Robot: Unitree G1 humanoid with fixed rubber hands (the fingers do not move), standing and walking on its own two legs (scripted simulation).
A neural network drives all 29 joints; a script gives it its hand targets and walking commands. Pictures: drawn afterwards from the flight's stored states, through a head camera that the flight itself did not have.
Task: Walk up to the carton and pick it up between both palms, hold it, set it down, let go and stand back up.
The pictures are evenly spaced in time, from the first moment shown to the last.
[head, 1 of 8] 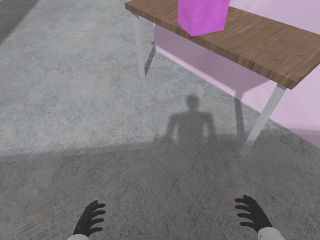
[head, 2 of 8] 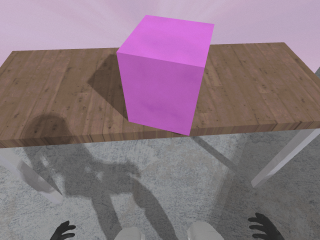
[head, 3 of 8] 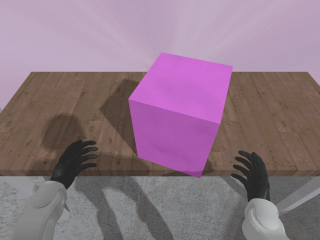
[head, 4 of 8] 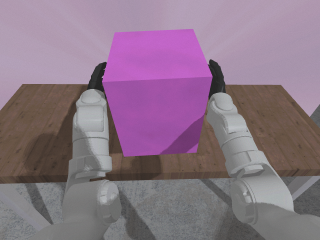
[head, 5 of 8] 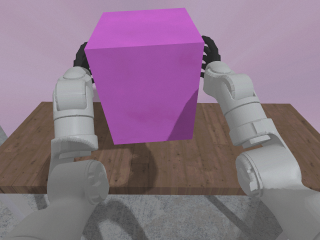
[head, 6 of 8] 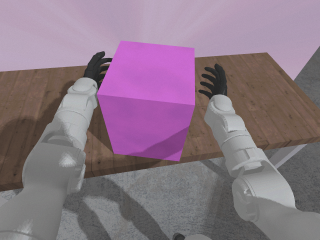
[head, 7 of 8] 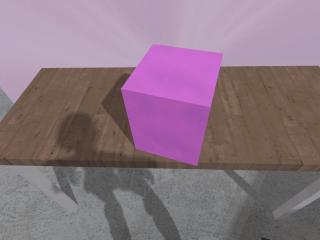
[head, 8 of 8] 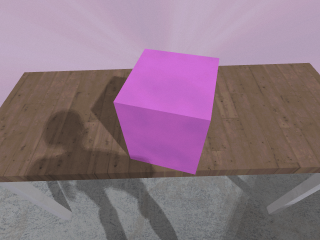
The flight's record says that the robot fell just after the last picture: no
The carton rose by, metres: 0.23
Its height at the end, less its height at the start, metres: +0.00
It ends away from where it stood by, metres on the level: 0.02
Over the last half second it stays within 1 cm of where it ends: yes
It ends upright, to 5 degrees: yes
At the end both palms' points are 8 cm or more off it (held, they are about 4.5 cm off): yes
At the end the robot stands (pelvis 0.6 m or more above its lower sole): yes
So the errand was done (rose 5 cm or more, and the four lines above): yes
